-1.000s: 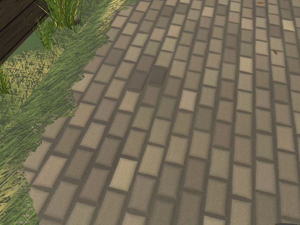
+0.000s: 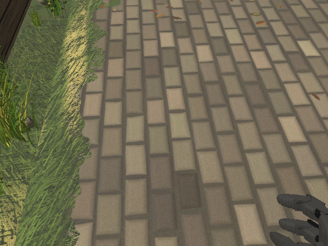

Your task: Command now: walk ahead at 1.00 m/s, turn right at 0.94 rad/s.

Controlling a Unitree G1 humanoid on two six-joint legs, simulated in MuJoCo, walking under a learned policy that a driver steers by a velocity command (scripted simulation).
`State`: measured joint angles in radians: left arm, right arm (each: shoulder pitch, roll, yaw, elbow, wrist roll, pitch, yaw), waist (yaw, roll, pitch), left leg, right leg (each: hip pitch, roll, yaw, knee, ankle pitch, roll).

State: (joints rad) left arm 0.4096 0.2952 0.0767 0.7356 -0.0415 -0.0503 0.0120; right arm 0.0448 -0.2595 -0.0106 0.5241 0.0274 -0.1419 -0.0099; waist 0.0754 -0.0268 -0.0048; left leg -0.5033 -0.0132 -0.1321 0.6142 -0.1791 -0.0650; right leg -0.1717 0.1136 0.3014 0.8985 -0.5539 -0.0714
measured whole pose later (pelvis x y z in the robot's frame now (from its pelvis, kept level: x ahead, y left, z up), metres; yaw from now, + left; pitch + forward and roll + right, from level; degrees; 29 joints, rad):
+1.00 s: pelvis +0.73 -0.15 +0.01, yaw -25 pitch +1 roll +0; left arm 0.17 0.28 0.03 0.68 0.02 -0.01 0.02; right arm 0.20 -0.30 -0.04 0.62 -0.01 -0.04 0.03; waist -0.02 0.02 0.10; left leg -0.51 -0.15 -0.06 0.53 -0.02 0.09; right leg -0.48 0.09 0.11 1.36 -0.43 0.01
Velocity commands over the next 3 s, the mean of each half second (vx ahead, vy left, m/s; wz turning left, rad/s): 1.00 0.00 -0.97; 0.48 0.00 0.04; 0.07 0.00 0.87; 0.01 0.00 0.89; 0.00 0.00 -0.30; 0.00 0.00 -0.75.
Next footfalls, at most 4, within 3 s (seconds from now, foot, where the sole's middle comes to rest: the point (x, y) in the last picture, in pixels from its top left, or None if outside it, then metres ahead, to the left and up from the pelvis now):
0.44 right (217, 243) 0.51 -0.13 -0.74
0.84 left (224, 158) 0.92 -0.19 -0.74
1.36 right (264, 163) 0.90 -0.37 -0.74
1.88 left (210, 177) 0.81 -0.12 -0.74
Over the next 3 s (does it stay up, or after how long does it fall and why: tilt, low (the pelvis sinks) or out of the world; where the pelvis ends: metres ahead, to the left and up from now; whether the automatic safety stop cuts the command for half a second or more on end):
stays up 0.90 -0.21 0.03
